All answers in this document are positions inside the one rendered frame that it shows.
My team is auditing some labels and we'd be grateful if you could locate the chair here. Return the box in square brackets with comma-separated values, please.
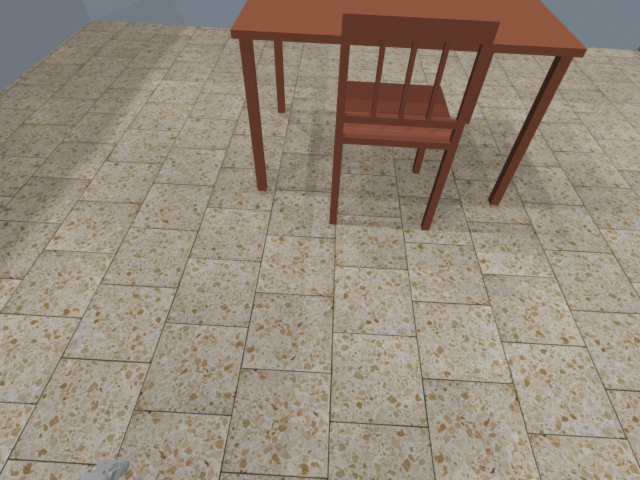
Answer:
[329, 10, 500, 231]

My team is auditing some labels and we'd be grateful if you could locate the robot left hand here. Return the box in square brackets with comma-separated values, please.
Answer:
[78, 459, 130, 480]

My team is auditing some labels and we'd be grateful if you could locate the table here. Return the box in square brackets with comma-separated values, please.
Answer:
[230, 0, 587, 205]

